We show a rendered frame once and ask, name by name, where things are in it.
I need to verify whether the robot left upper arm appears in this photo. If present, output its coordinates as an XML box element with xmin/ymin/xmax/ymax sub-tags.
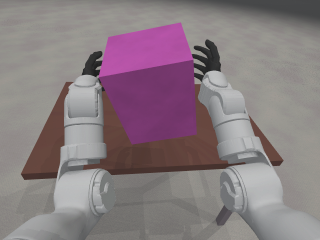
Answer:
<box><xmin>3</xmin><ymin>168</ymin><xmax>116</xmax><ymax>240</ymax></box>

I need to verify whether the robot left hand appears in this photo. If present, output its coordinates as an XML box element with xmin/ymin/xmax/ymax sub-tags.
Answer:
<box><xmin>82</xmin><ymin>51</ymin><xmax>105</xmax><ymax>92</ymax></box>

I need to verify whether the carton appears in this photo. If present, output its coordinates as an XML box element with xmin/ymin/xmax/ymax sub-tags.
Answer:
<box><xmin>98</xmin><ymin>22</ymin><xmax>197</xmax><ymax>145</ymax></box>

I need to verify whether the right robot forearm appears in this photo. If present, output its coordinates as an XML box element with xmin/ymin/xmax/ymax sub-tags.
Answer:
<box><xmin>198</xmin><ymin>70</ymin><xmax>283</xmax><ymax>199</ymax></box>

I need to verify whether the table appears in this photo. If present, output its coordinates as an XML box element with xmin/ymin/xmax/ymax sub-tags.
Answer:
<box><xmin>21</xmin><ymin>82</ymin><xmax>284</xmax><ymax>226</ymax></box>

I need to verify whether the robot right upper arm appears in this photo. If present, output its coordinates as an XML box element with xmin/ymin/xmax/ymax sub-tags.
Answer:
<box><xmin>220</xmin><ymin>162</ymin><xmax>320</xmax><ymax>240</ymax></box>

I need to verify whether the robot right hand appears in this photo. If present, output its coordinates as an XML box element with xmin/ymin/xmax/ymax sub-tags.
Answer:
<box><xmin>192</xmin><ymin>39</ymin><xmax>221</xmax><ymax>82</ymax></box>

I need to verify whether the left robot forearm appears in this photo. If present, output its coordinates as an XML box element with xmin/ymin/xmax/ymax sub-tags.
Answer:
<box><xmin>53</xmin><ymin>75</ymin><xmax>107</xmax><ymax>207</ymax></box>

